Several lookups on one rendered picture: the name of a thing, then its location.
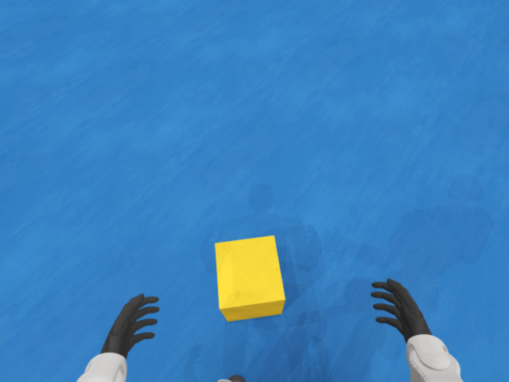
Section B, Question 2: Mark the robot left hand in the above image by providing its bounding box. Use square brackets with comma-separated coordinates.
[100, 294, 160, 359]

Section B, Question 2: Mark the right robot forearm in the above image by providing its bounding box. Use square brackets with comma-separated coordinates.
[406, 334, 464, 382]

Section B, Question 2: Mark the robot right hand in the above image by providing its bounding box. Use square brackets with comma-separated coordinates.
[371, 279, 433, 343]

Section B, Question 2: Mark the left robot forearm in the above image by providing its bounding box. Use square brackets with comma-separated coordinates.
[76, 353, 127, 382]

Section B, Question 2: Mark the carton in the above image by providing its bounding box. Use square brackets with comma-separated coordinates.
[215, 236, 286, 322]

